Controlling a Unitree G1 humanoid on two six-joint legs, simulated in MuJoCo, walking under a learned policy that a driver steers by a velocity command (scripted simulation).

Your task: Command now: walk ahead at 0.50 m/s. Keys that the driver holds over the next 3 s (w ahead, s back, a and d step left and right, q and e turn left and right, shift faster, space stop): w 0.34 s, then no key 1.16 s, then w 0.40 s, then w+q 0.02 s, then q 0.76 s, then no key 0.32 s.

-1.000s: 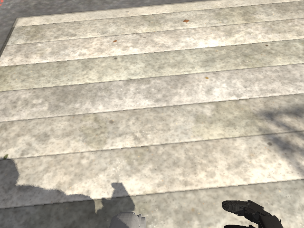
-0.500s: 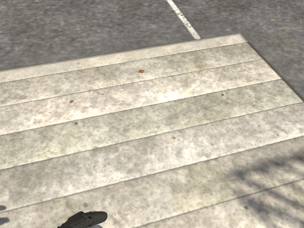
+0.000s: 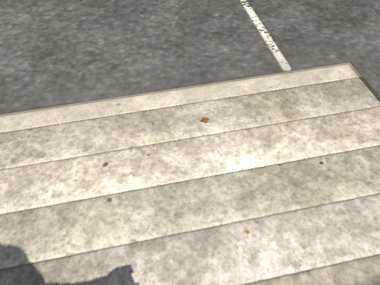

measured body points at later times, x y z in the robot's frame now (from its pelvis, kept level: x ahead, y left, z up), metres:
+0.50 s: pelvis +0.29 +0.06 +0.00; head +0.31 +0.08 +0.45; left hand +0.41 +0.31 -0.13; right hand +0.32 -0.20 -0.12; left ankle +0.30 +0.13 -0.74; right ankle +0.34 -0.08 -0.67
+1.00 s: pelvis +0.40 +0.05 -0.01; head +0.40 +0.04 +0.44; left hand +0.46 +0.28 -0.15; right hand +0.44 -0.20 -0.16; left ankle +0.39 +0.17 -0.75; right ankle +0.46 -0.04 -0.74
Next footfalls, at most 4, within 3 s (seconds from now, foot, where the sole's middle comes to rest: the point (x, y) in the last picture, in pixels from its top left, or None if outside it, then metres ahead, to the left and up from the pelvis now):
0.24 left None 0.34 0.13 -0.78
0.72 right None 0.50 -0.04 -0.78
1.00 left None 0.43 0.17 -0.78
2.24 left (183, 212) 0.80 0.09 -0.78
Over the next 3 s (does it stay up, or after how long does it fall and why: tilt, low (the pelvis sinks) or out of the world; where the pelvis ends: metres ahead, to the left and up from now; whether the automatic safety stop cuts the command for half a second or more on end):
stays up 0.75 -0.02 0.00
